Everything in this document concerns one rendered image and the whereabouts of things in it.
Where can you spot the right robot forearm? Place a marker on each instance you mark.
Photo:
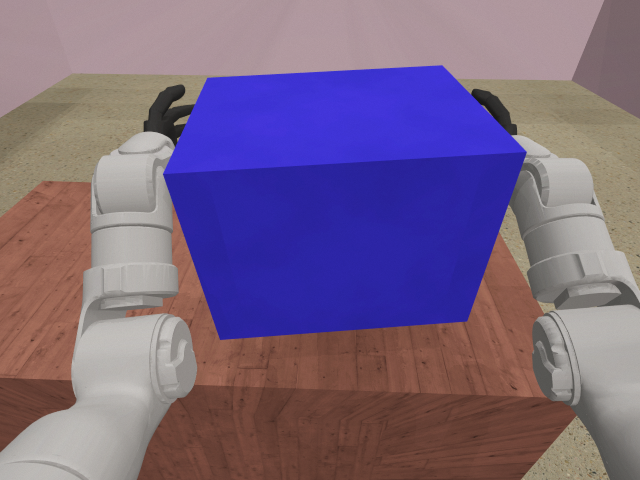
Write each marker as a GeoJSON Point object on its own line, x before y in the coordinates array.
{"type": "Point", "coordinates": [573, 261]}

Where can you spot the robot left upper arm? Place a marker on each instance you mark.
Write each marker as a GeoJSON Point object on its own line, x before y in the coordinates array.
{"type": "Point", "coordinates": [127, 373]}

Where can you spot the left robot forearm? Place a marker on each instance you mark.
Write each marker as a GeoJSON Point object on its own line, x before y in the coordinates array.
{"type": "Point", "coordinates": [131, 224]}

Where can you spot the carton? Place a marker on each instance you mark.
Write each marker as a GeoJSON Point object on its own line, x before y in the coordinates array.
{"type": "Point", "coordinates": [340, 200]}

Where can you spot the pedestal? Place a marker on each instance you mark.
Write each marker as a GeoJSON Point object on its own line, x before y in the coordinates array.
{"type": "Point", "coordinates": [449, 401]}

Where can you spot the robot right upper arm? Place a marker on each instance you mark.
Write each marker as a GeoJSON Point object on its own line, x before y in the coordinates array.
{"type": "Point", "coordinates": [589, 358]}

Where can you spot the robot right hand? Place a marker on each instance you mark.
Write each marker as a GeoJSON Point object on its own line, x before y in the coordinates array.
{"type": "Point", "coordinates": [496, 109]}

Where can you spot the robot left hand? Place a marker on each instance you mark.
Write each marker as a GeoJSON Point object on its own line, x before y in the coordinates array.
{"type": "Point", "coordinates": [161, 119]}

